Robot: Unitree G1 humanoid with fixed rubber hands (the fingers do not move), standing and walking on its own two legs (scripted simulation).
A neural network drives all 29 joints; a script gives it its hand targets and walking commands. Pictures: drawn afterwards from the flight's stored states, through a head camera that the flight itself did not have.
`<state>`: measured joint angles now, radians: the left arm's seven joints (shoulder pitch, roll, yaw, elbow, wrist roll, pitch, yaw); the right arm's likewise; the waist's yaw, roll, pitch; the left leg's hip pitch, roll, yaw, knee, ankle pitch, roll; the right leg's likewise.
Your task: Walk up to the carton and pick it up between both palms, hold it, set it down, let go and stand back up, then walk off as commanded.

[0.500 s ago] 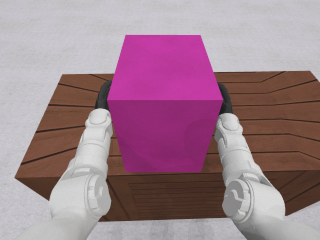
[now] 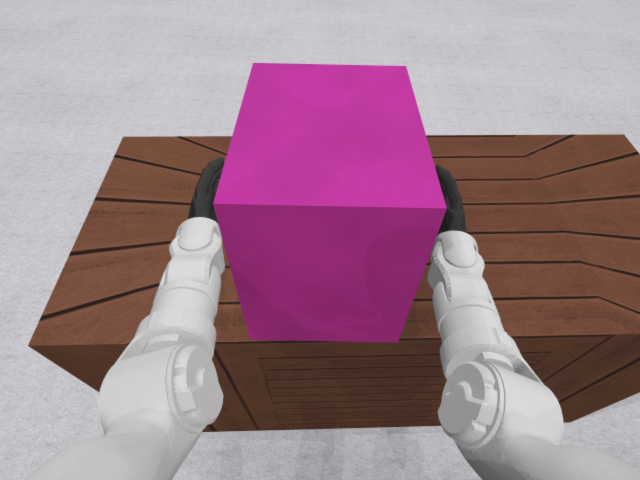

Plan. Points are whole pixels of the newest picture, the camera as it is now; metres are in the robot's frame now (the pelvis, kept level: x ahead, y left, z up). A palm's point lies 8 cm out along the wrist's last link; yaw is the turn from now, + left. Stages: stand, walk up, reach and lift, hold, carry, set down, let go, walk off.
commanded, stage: set down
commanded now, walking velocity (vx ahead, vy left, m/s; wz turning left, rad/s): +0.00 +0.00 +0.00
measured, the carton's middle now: (326, 205) +0.48 +0.03 +0.04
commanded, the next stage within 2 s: none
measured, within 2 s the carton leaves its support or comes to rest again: neither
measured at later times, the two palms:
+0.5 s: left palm (208, 219) +0.41 +0.19 +0.08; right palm (446, 227) +0.41 -0.13 +0.07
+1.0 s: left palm (208, 226) +0.40 +0.19 +0.07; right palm (446, 233) +0.41 -0.13 +0.07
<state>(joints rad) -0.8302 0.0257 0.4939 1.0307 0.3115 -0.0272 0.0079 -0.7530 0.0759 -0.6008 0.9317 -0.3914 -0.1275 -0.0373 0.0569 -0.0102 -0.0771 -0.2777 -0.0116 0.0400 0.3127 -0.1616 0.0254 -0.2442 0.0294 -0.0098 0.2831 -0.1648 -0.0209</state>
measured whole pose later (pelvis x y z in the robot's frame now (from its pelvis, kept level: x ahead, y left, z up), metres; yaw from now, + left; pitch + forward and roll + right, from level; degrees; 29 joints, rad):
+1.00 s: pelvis +0.01 +0.00 +0.00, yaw +1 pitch +6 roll +0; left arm -0.76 -0.06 0.61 0.84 0.40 -0.05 -0.07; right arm -0.71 0.15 -0.68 0.80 -0.49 -0.19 0.01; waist 0.05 -0.02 0.01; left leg -0.23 -0.01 0.06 0.29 -0.16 0.03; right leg -0.21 0.02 -0.04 0.29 -0.19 -0.02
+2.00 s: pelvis +0.00 +0.00 -0.02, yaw -1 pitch +21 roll -2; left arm -1.01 0.24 0.08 1.50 -0.14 -0.30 0.08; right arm -0.96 -0.18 -0.02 1.39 0.23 -0.24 -0.08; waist 0.04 0.00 -0.24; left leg -0.69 0.03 0.05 0.59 -0.26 0.02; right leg -0.63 0.04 -0.05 0.51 -0.24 -0.02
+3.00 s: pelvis -0.02 -0.01 -0.01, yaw +1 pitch +4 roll +0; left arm -0.34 0.22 0.07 0.84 -0.17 -0.23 0.00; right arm -0.33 -0.21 0.11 0.85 0.31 -0.25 -0.07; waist 0.03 0.00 -0.05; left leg -0.30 0.00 0.01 0.45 -0.22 0.01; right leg -0.26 0.04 -0.04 0.42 -0.23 -0.04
